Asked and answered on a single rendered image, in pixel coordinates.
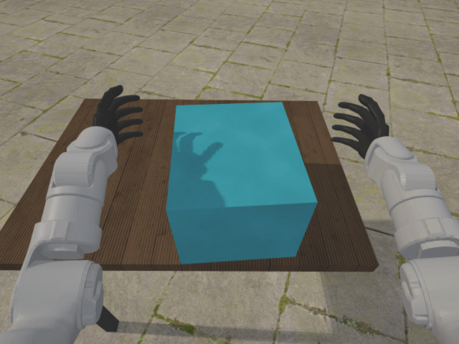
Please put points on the right robot forearm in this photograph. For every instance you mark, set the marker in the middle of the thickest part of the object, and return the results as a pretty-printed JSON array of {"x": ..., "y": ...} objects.
[{"x": 424, "y": 225}]

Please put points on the left robot forearm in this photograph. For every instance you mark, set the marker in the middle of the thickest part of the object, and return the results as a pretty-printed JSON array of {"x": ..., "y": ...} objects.
[{"x": 70, "y": 222}]

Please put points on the robot left hand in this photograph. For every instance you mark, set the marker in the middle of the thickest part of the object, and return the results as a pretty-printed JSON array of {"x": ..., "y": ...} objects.
[{"x": 107, "y": 115}]

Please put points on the robot right hand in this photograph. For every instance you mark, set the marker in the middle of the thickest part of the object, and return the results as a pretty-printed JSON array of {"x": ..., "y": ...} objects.
[{"x": 372, "y": 127}]

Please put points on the right robot upper arm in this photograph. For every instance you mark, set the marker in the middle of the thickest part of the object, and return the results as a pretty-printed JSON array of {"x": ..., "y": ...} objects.
[{"x": 430, "y": 295}]

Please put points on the left robot upper arm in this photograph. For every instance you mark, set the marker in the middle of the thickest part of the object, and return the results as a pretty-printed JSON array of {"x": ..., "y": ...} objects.
[{"x": 55, "y": 301}]

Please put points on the carton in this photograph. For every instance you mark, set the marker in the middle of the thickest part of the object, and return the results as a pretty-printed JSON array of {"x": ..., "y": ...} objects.
[{"x": 238, "y": 186}]

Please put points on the table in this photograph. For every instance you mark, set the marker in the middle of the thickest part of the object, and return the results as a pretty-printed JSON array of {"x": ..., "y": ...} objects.
[{"x": 136, "y": 233}]

